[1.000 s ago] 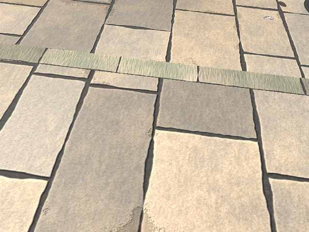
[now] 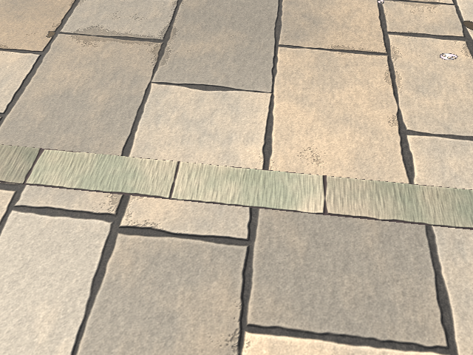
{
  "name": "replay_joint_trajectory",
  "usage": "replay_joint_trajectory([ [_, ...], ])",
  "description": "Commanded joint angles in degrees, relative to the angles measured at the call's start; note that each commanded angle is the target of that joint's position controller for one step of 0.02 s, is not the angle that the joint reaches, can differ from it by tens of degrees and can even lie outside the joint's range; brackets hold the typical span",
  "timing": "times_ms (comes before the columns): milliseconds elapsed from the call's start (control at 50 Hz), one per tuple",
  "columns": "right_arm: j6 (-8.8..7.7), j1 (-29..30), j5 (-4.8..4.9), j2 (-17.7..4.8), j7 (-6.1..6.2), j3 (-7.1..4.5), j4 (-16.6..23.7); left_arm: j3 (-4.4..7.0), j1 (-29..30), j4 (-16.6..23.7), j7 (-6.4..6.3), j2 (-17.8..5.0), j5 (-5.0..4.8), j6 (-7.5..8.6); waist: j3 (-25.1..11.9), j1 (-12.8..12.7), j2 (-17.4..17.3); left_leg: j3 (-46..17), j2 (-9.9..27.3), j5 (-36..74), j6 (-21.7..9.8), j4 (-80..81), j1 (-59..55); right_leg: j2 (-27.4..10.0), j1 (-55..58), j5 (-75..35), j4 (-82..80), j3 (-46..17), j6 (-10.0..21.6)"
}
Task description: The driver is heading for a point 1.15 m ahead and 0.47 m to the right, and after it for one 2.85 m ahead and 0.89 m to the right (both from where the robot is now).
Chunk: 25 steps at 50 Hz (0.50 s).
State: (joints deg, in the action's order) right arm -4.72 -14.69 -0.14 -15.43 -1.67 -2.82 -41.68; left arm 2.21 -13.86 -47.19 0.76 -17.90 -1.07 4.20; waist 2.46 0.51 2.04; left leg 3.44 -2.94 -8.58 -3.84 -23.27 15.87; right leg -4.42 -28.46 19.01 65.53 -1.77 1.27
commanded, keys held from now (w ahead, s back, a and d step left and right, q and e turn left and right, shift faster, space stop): w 0.58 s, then w+e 0.42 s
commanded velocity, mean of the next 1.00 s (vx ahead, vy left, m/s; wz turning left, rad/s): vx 0.50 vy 0.00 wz -0.13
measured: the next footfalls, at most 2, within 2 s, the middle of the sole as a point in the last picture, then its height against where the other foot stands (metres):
right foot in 0.34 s outside the picture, level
left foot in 0.88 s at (216, 285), level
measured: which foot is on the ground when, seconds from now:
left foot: down 0.00-0.36, up 0.38-0.86, down 0.88-1.00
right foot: up 0.00-0.32, down 0.34-0.90, up 0.92-1.00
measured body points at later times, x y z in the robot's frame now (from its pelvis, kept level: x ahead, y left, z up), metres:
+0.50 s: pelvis +0.28 -0.07 +0.00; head +0.31 -0.09 +0.45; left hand +0.39 +0.20 -0.11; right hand +0.37 -0.35 -0.13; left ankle +0.23 +0.08 -0.65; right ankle +0.33 -0.16 -0.74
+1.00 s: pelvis +0.57 -0.03 +0.00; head +0.59 -0.03 +0.45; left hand +0.65 +0.22 -0.14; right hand +0.68 -0.29 -0.11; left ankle +0.63 +0.07 -0.74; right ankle +0.44 -0.14 -0.65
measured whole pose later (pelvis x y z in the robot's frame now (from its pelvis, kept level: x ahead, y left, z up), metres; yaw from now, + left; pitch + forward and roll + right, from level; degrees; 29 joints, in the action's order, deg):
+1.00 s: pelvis +0.57 -0.03 +0.00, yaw -10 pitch +3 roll +1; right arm -6.4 -9.5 -2.7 -13.5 0.1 0.6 -45.1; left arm 1.8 -20.6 -51.0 3.9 -13.8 4.6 6.5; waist -1.3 -1.3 0.5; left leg 5.8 0.9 -10.2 -1.9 -27.3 19.8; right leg -0.1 -22.4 21.3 66.1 -3.7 3.8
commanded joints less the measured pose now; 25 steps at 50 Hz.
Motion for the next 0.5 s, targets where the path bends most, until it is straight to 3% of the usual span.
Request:
replay_joint_trajectory([
  [20, -1.78, 1.05, 0.28, -7.31, 0.12, -1.88, 2.48, 0.82, -2.74, 2.83, -0.44, -3.11, 0.55, -0.63, -3.03, -2.01, -6.0, -14.91, 15.82, 10.1, -11.32, 15.03, -4.93, -3.93, -6.01, -4.37, -3.76, -1.79, -1.71],
  [80, -1.58, -0.51, 0.27, -8.58, 0.82, -2.24, 0.87, 0.49, 3.39, 4.72, -0.43, -2.39, 1.08, -0.53, -0.87, -0.54, -4.97, -10.32, 14.21, 10.92, -10.46, 16.59, -5.29, -4.06, -8.62, -14.16, -14.64, -1.19, -3.0],
  [140, -1.04, -2.53, 0.64, -9.77, 1.28, -2.45, -0.5, 0.0, 9.51, 6.08, 0.24, -1.29, 0.83, 0.23, 0.28, 1.85, -4.93, -6.54, 12.5, 9.64, -8.42, 16.61, -5.71, -1.97, -5.74, -23.41, -26.5, 0.71, -2.88],
  [220, -0.09, -6.41, 1.31, -10.96, 1.45, -2.87, -3.23, 0.16, 15.0, 8.22, 1.26, -2.14, 0.23, 0.74, 1.34, 3.67, -5.43, -7.64, 15.66, 7.7, -7.63, 14.22, -12.31, -0.58, -6.18, -23.46, -33.29, 0.45, -1.5],
  [280, 0.9, -6.22, 1.54, -11.6, 1.91, -3.26, -4.4, 0.73, 14.23, 8.69, 1.93, -3.68, 0.33, 1.07, 0.67, 2.03, -6.24, -8.79, 18.09, 12.33, -6.17, 10.12, -17.61, 0.24, -4.6, -17.07, -35.89, 0.52, 0.9],
  [300, 1.23, -5.38, 1.54, -11.9, 2.05, -3.33, -4.48, 1.18, 11.58, 8.08, 1.93, -4.52, 0.4, 1.19, -0.84, 0.3, -6.78, -8.28, 17.71, 18.69, -5.38, 6.83, -18.35, 1.44, -0.55, -15.23, -36.73, 1.79, 1.84],
  [320, 1.63, -4.47, 1.45, -11.46, 2.18, -3.11, -4.48, 2.22, 5.28, 6.21, 1.67, -6.11, 0.57, 1.22, -4.58, -3.18, -6.29, -6.23, 15.37, 27.0, -4.04, -0.98, -17.49, 3.37, 8.2, -14.99, -38.06, 3.74, 3.25],
  [340, 1.81, -5.21, 0.73, -9.13, 2.39, -2.11, -4.07, 3.66, -4.12, 3.69, 1.12, -9.27, 0.73, 1.14, -11.64, -6.77, -4.22, -3.64, 12.13, 24.56, -2.05, -13.77, -11.48, 0.97, 22.71, -16.43, -36.24, 1.43, 5.43],
  [360, 0.91, -11.68, -0.08, -3.69, 2.04, -0.24, -2.34, 5.08, -10.45, 2.95, 0.71, -15.66, 1.62, 0.81, -20.86, -5.43, 8.13, -1.02, 4.53, 3.73, 2.1, -36.37, 9.81, -13.66, 45.46, -11.97, -36.15, -21.28, 13.82],
  [380, -0.25, -11.57, 0.58, -3.39, 1.85, 0.07, -3.04, 4.42, -12.49, 2.19, 1.0, -12.8, 0.58, 0.53, -24.88, -6.38, 14.34, -7.53, -0.77, -24.74, 3.36, -47.31, 21.7, -17.86, 50.69, -0.4, -47.19, -40.69, 17.88],
  [400, -1.09, -6.57, 2.24, -9.07, 1.43, -1.4, -2.04, 3.24, -9.16, 2.73, 1.02, -9.4, 0.27, 0.65, -16.71, -6.86, 8.54, -10.49, 3.05, -22.83, 2.33, -51.85, 27.86, -16.36, 45.08, 6.13, -49.03, -35.42, 14.98],
  [420, -1.45, -1.98, 2.68, -9.49, 1.37, -1.42, -0.67, 2.67, -5.08, 3.58, 0.89, -7.6, 0.54, 0.61, -10.63, -5.72, 5.02, -8.61, 6.13, -17.7, 1.43, -50.45, 28.67, -14.37, 37.33, 4.27, -49.73, -27.95, 12.94],
  [440, -1.35, 0.05, 1.78, -8.95, 1.59, -1.41, -0.32, 2.14, -1.62, 3.95, 0.98, -6.06, 1.01, 0.67, -6.16, -4.03, 1.93, -7.54, 8.36, -13.16, 1.54, -47.03, 26.98, -12.3, 29.44, -0.97, -51.39, -22.43, 12.29],
  [460, -0.86, -0.32, 1.07, -8.53, 1.74, -1.71, -0.51, 1.7, 0.54, 4.29, 1.03, -4.47, 1.53, 1.01, -4.56, -2.1, 2.79, -8.07, 10.27, -9.75, 1.68, -43.47, 23.46, -10.42, 24.22, -5.79, -52.9, -18.67, 11.61],
  [500, 0.27, -2.81, 0.84, -6.51, 1.79, -1.47, -1.59, 1.67, 1.62, 4.06, 1.06, -4.1, 1.62, 1.55, -4.32, -0.15, 3.64, -7.7, 11.01, -6.71, 2.52, -40.93, 18.88, -8.49, 19.65, -11.71, -55.7, -13.96, 11.89],
])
